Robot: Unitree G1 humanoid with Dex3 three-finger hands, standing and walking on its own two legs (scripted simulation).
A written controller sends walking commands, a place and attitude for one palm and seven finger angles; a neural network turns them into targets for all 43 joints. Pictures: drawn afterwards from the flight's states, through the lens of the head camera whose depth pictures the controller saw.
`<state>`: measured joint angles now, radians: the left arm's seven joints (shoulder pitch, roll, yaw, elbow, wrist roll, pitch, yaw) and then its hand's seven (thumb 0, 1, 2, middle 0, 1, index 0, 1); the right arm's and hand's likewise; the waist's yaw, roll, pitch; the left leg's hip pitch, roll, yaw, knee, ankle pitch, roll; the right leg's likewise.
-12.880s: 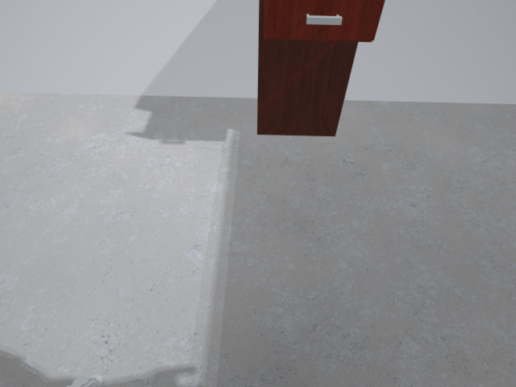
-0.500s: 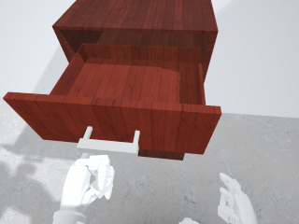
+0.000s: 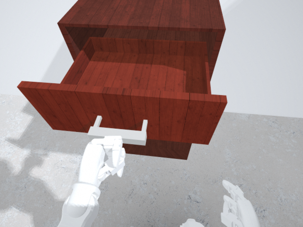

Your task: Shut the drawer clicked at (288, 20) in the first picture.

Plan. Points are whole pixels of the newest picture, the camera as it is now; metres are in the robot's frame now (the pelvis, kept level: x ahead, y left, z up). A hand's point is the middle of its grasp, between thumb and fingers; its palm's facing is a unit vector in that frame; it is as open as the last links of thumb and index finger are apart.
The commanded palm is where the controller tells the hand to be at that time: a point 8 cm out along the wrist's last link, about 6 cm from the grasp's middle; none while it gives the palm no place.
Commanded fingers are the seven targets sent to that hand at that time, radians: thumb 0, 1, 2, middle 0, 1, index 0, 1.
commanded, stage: push the drawer shut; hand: left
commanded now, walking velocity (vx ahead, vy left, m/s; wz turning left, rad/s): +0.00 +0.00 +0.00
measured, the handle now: (119, 128) +0.33 +0.09 +0.10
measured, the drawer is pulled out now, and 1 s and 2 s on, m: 0.27 0.14 0.03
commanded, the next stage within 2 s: none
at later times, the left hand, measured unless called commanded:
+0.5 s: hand (130, 133) +0.32 +0.07 +0.09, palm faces -0.13 -0.99 -0.05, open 3.2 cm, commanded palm +0.32 +0.12 +0.10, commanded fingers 0.00 0.90 0.90 -1.40 -1.60 -1.40 -1.60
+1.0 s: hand (134, 114) +0.38 +0.06 +0.09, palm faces -0.11 -0.99 -0.04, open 3.2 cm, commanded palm +0.37 +0.11 +0.10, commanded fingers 0.00 0.90 0.90 -1.40 -1.60 -1.40 -1.60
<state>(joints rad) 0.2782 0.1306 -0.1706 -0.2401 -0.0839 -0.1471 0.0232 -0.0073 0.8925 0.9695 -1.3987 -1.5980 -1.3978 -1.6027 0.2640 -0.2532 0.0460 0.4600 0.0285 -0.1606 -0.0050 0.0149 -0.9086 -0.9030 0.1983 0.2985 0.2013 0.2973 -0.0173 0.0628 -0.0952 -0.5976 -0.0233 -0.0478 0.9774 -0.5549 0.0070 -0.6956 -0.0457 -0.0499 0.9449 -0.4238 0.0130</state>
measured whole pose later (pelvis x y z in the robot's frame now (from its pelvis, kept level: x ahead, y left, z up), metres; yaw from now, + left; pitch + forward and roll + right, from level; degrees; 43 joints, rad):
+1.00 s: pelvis +0.00 -0.01 +0.02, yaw -1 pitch +11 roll +0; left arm -0.30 0.12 -0.01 0.41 -0.12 -0.22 0.02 -0.01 0.92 0.96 -1.40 -1.60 -1.40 -1.60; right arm 0.28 -0.25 0.02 0.61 0.03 -0.10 0.01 0.01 -0.91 -0.90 0.20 0.30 0.20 0.30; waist -0.05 0.04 -0.08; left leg -0.53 -0.01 -0.02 0.82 -0.48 -0.01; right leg -0.65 -0.03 -0.03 0.82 -0.36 0.00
